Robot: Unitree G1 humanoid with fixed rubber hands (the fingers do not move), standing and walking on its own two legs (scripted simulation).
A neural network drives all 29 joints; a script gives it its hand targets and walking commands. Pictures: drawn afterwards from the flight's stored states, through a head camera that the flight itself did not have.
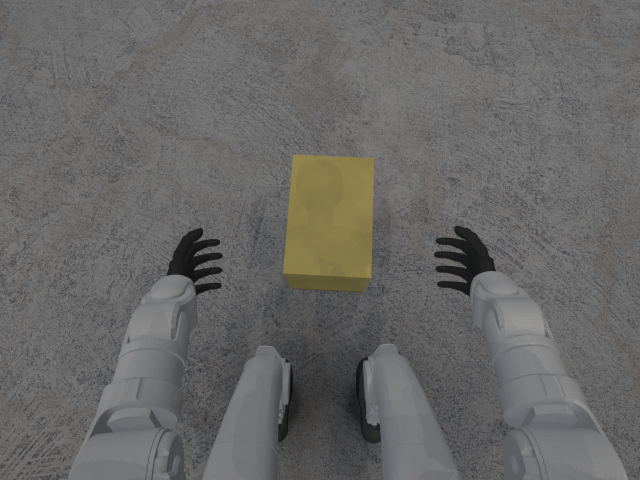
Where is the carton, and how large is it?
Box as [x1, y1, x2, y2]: [283, 155, 373, 292]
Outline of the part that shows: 293,155 283,273 292,288 361,292 370,279 371,275 373,158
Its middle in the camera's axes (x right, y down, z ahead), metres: +0.03 -0.03 +1.02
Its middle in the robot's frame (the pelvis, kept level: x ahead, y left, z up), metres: +0.55 +0.00 -0.56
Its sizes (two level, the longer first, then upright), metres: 0.297 0.199 0.234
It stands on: the floor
